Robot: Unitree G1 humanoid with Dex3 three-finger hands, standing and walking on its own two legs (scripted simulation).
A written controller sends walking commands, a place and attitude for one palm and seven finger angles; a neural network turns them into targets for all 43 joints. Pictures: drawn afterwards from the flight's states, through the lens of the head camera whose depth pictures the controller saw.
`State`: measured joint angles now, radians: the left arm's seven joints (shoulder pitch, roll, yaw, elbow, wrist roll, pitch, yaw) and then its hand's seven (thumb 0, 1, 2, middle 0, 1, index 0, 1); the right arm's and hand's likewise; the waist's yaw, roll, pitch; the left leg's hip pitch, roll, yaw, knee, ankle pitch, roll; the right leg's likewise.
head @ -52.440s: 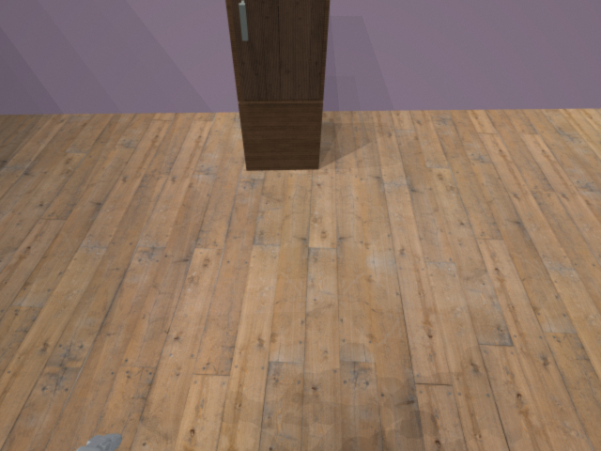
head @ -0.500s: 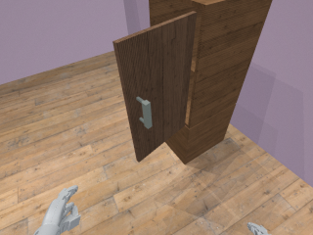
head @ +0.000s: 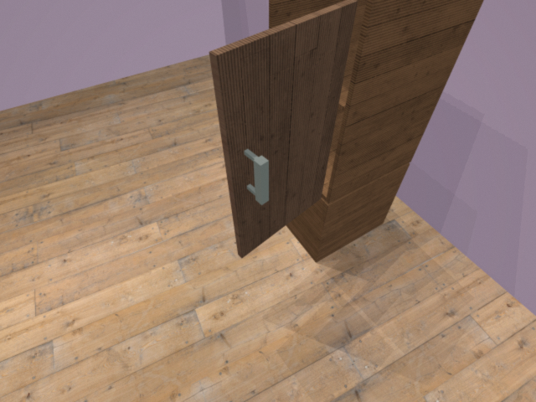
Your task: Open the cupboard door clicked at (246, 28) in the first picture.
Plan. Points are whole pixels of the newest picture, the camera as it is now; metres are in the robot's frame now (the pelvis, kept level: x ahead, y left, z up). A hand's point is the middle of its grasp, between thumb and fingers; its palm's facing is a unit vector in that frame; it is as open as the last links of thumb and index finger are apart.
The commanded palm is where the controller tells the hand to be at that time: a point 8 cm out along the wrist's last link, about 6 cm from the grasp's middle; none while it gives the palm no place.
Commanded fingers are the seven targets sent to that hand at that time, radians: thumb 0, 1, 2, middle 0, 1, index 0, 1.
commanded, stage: let the arm hang, fingers relaxed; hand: left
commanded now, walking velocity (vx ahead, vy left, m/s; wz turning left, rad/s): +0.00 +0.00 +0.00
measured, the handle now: (255, 176) +0.55 +0.06 -0.02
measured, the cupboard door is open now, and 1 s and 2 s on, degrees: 100 100 100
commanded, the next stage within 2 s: look to check the result in 0.42 s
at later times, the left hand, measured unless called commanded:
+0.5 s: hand out of the picture +0.01 +0.15 -0.18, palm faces +0.06 -0.98 -0.19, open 7.3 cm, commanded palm none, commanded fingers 0.00 0.90 0.90 -0.20 -0.30 -0.20 -0.30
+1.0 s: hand out of the picture +0.01 +0.13 -0.18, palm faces +0.07 -0.98 -0.18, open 7.4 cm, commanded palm none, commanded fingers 0.00 0.90 0.90 -0.20 -0.30 -0.20 -0.30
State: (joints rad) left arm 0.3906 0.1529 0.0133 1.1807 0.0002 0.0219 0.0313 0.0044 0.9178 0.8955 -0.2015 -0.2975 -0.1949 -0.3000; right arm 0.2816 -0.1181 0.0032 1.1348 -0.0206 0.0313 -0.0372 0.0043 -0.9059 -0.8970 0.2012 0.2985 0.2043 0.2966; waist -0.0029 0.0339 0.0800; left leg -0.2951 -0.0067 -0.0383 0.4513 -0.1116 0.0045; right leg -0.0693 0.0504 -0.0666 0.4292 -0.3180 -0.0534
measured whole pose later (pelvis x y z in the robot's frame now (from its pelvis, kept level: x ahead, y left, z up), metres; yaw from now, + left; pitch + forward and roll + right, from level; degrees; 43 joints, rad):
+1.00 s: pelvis +0.03 -0.03 +0.00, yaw +0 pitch -2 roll +0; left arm 0.32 0.12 0.02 1.13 0.00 0.00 0.04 0.00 0.91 0.90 -0.20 -0.30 -0.20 -0.30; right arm 0.25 -0.14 0.00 1.14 -0.02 0.01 -0.05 0.01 -0.92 -0.90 0.20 0.30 0.20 0.30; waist 0.00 0.00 0.07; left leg -0.25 0.01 -0.04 0.47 -0.18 -0.03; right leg 0.00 0.07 -0.07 0.40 -0.36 -0.08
